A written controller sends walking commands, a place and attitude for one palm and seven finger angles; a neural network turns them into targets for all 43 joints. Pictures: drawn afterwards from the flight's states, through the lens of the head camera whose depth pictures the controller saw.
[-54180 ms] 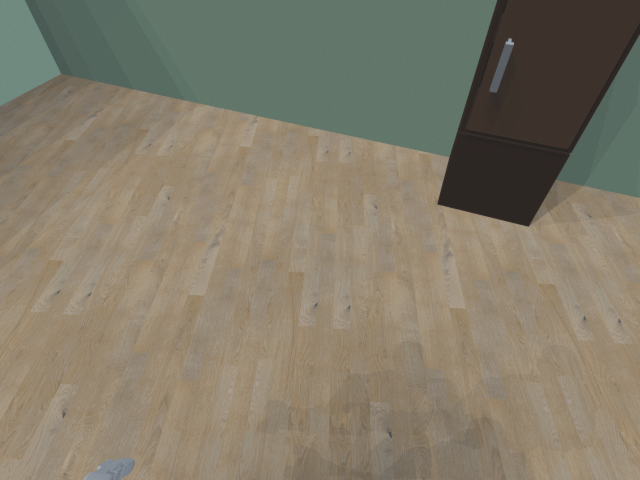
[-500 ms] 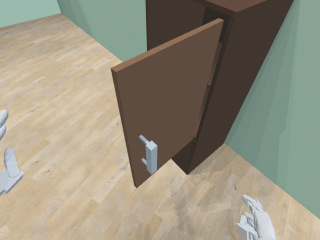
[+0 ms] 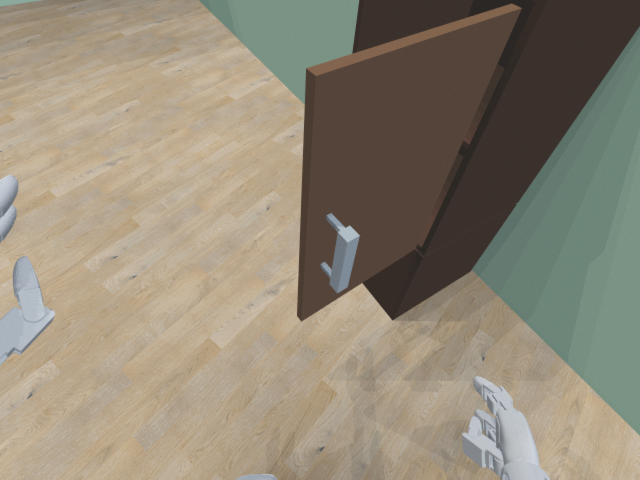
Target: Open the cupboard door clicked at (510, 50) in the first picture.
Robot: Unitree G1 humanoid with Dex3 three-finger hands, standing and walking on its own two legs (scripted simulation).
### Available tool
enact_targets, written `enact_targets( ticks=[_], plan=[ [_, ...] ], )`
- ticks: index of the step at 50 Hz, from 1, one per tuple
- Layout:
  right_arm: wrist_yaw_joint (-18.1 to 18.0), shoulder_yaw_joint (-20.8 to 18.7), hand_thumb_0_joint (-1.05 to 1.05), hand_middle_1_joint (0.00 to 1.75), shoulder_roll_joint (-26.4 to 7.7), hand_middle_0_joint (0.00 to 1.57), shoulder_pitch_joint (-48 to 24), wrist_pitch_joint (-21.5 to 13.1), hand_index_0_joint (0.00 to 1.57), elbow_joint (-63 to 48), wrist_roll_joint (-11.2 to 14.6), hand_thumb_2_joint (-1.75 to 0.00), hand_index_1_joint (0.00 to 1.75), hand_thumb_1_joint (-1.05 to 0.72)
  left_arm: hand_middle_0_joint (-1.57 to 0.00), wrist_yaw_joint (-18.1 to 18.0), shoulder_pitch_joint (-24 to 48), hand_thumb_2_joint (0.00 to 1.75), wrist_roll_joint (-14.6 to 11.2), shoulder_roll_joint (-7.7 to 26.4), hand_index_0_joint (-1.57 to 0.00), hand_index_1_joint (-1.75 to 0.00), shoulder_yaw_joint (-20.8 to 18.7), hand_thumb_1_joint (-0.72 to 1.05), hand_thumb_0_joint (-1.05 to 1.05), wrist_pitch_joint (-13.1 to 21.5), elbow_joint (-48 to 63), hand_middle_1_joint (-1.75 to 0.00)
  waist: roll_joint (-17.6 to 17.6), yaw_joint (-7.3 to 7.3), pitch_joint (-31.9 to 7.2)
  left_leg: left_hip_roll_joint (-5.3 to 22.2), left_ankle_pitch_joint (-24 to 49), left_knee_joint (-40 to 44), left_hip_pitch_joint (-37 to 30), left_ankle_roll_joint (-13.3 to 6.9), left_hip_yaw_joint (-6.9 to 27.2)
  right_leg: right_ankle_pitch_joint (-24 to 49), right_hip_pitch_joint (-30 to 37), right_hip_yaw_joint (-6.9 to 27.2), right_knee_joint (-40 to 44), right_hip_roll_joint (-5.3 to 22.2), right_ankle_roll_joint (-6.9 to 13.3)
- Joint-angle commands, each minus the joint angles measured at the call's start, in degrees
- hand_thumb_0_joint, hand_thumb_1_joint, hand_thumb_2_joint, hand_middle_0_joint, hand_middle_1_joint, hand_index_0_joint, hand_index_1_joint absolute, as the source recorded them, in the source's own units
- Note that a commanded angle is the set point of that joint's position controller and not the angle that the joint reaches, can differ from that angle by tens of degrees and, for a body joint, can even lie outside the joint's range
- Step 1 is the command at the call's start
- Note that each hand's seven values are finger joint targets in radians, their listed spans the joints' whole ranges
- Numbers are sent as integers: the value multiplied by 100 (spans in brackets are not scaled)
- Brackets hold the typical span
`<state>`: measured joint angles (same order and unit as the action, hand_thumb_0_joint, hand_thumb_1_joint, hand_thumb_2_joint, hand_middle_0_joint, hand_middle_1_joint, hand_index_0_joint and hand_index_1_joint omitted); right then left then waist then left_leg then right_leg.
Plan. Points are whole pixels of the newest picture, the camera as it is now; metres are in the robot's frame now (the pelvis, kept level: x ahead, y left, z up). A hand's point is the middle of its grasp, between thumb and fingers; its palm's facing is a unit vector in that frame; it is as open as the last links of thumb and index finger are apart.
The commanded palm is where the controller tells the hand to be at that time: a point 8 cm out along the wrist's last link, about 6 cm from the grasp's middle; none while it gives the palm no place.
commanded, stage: step back with the hand held close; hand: left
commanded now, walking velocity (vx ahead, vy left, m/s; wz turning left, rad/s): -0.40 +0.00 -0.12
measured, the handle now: (335, 253) +0.48 +0.02 -0.07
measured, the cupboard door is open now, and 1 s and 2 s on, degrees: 93 93 93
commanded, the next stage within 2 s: stop stepping back and stand still in 0.30 s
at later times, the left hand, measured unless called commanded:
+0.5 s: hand out of the picture +0.05 +0.20 +0.18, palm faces +0.29 -0.80 -0.53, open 7.4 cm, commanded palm +0.01 +0.24 +0.18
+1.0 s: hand out of the picture -0.06 +0.22 +0.17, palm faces +0.40 -0.77 -0.50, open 7.4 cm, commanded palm -0.11 +0.24 +0.18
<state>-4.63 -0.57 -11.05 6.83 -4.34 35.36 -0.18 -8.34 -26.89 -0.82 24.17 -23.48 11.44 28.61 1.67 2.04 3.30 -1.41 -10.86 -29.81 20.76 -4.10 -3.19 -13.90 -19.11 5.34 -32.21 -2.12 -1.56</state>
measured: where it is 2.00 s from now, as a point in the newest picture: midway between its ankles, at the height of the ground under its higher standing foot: outside the picture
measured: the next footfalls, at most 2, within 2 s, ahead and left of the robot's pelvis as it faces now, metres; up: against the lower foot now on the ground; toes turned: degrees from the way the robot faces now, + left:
right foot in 0.38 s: -0.20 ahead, -0.12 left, +0.00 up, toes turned -12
left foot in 0.58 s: -0.12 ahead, +0.05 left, +0.00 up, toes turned -5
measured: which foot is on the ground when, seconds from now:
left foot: down 0.00-0.38, up 0.40-0.56, down 0.58-0.78, up 0.80-1.00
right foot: up 0.00-0.36, down 0.38-1.00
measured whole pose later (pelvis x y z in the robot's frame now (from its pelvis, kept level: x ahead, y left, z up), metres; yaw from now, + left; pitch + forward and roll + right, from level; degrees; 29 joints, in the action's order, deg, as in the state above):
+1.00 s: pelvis -0.28 -0.04 +0.01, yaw -7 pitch +0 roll +4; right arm -4.0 -1.4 -13.8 16.8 -4.8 39.3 -0.4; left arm -8.2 -29.6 -0.9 21.5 -24.6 13.7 16.2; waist 0.1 0.8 -3.7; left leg 2.0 -14.5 -59.5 30.7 0.3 -2.0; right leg -11.9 -15.2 -4.2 -26.4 2.2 3.5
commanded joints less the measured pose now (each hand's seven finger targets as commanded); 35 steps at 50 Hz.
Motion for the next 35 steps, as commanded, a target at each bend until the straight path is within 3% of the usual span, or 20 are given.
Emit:
enact_targets(
  ticks=[1, 3, 5, 8, 11, 15, 17, 18, 19, 21, 22, 23, 24, 26, 28, 29, 30, 31, 33, 35],
  plan=[
    [26, -325, 0, 30, -763, 20, -192, -470, 20, -893, -135, -90, 30, -90, -20, -40, -236, 90, -155, 1260, -20, -30, -1008, 90, 0, 434, 1421, -30, -1643, -21, -1794, 2121, 3947, 1277, -1078, -69, 1512, -1834, 180, -100, -2606, -251, 57],
    [133, -374, 0, 30, -801, 20, -59, -504, 20, -893, -73, -90, 30, -90, -20, -38, -373, 90, -215, 1104, -20, -30, -916, 90, 0, 436, 1730, -30, -1162, -72, -1653, 2152, 3005, 1202, -978, -399, 1151, -1591, -20, -66, -2900, -143, 77],
    [198, -384, 0, 30, -829, 20, -129, -519, 20, -887, -7, -90, 30, -90, -20, -58, -670, 90, -240, 968, -20, -30, -846, 90, 0, 289, 1780, -30, -1092, -99, -1637, 1993, 2793, 1178, -1315, -405, 762, -1293, -290, -322, -2812, -115, 9],
    [196, -311, 0, 30, -816, 20, -287, -518, 20, -901, -36, -90, 30, -90, -20, -86, -571, 90, -297, 973, -20, -30, -816, 90, 0, 149, 1754, -30, -1272, -184, -1285, 1948, 595, 1868, -618, -318, 896, -1374, 28, -526, -2573, -129, -10],
    [98, -287, 0, 30, -816, 20, -372, -512, 20, -895, -65, -90, 30, -90, -20, -159, -304, 90, -295, 1082, -20, -30, -883, 90, 0, 105, 1746, -30, -1655, -188, -1136, 1769, -1372, 2600, -135, -78, 848, -1584, 620, -909, -1851, -236, 106],
    [110, -279, 0, 30, -766, 20, -289, -508, 20, -813, -92, -90, 30, -90, -20, -156, -383, 90, -449, 1143, -20, -30, -941, 90, 0, 159, 1690, -30, -1806, -124, -1582, 1400, -1292, 2482, -344, 420, 406, -1791, 1312, -1279, -68, -404, 357],
    [154, -275, 0, 30, -660, 20, -270, -406, 20, -813, -48, -90, 30, -90, -20, -130, -458, 90, -488, 1316, -20, -30, -1057, 90, 0, 259, 1794, -30, -1040, -90, -1652, 879, -599, 1149, -892, 717, -23, -1142, 943, -754, 1676, 138, 601],
    [150, -252, 0, 30, -629, 20, -216, -352, 20, -688, 7, -90, 30, -90, -20, -141, -416, 90, -436, 1559, -20, -30, -1176, 90, 0, 366, 1910, -30, 2, -129, -1512, 639, -257, -404, -1348, 796, -102, -707, -189, 435, 2292, 1198, 834],
    [108, -206, 0, 30, -647, 20, -428, -354, 20, -721, 28, -90, 30, -90, -20, -185, -384, 90, -404, 1881, -20, -30, -1374, 90, 0, 455, 1980, -30, 742, 24, -1066, 164, -1061, -2042, -603, 781, 131, -9, -863, 1636, 2595, 2222, 1109],
    [215, -36, 0, 30, -680, 20, -326, -505, 20, -684, -214, -90, 30, -90, -20, -323, -403, 90, -146, 2091, -20, -30, -1694, 90, 0, 471, 1598, -30, 702, 41, -1007, 114, -1695, -3149, 967, 697, 361, 2800, 10, 1362, 1833, 2524, 1361],
    [140, -135, 0, 30, -556, 20, 45, -400, 20, -608, 55, -90, 30, -90, -20, -145, -691, 90, -246, 1164, -20, -30, -843, 90, 0, 295, 1098, -30, 1134, -239, -1196, 38, -1116, -2838, 1168, 662, 318, 4489, 1266, -204, 942, 1541, 708],
    [48, -117, 0, 30, -631, 20, -211, -366, 20, -835, 126, -90, 30, -90, -20, -141, -636, 90, -165, 1261, -20, -30, -963, 90, 0, 162, 1134, -30, 1353, -241, -1106, 63, -890, -2289, 1019, 602, 38, 5055, 1445, -311, 703, 1319, 493],
    [-29, -35, 0, 30, -618, 20, -339, -330, 20, -799, 104, -90, 30, -90, -20, -204, -408, 90, -129, 1270, -20, -30, -964, 90, 0, 95, 1056, -30, 992, -253, -1002, 46, -752, -1738, 781, 536, -206, 5127, 1522, -346, 631, 1342, 602],
    [-116, -41, 0, 30, -720, 20, -311, -330, 20, -695, 125, -90, 30, -90, -20, -227, -74, 90, -162, 1198, -20, -30, -827, 90, 0, 30, 672, -30, 281, -317, -676, -90, -406, -756, -173, 378, -366, 4688, 920, -356, 497, 1393, 493],
    [-101, -91, 0, 30, -837, 20, 8, -334, 20, -603, 109, -90, 30, -90, -20, -227, -86, 90, -203, 1068, -20, -30, -683, 90, 0, 32, 602, -30, -254, -439, -984, 9, 928, 408, -1278, 195, -207, 4167, 780, -406, -214, 1144, 107],
    [-70, -151, 0, 30, -967, 20, 100, -345, 20, -680, 118, -90, 30, -90, -20, -232, -76, 90, -203, 1101, -20, -30, -664, 90, 0, 77, 734, -30, -695, -402, -1173, 575, 2082, 429, -1728, -64, 393, 2917, 455, -459, -792, 784, -138],
    [-3, -200, 0, 30, -1030, 20, 246, -377, 20, -744, 143, -90, 30, -90, -20, -231, -91, 90, -195, 1124, -20, -30, -683, 90, 0, 149, 875, -30, -980, -317, -1334, 1216, 3144, 331, -2178, -455, 1199, 560, -155, -464, -1348, 471, -257],
    [74, -228, 0, 30, -990, 20, 363, -454, 20, -726, 198, -90, 30, -90, -20, -201, -81, 90, -169, 1164, -20, -30, -655, 90, 0, 199, 796, -30, -931, -269, -1199, 1571, 3022, 534, -2138, -651, 1731, -1390, -543, -379, -1563, 376, -238],
    [95, -166, 0, 30, -874, 20, 126, -561, 20, -739, -21, -90, 30, -90, -20, -216, -289, 90, -104, 1355, -20, -30, -872, 90, 0, 243, 1274, -30, -1159, -228, -964, 1651, 1961, 1115, -1192, -640, 2091, -1734, -149, -518, -1379, 338, 29],
    [119, -153, 0, 30, -832, 20, 9, -599, 20, -741, -26, -90, 30, -90, -20, -200, -510, 90, -112, 1407, -20, -30, -1058, 90, 0, 290, 1553, -30, -1164, -219, -771, 1435, -451, 1655, 89, -456, 1678, -1439, 892, -685, -1044, 335, 104]
  ],
)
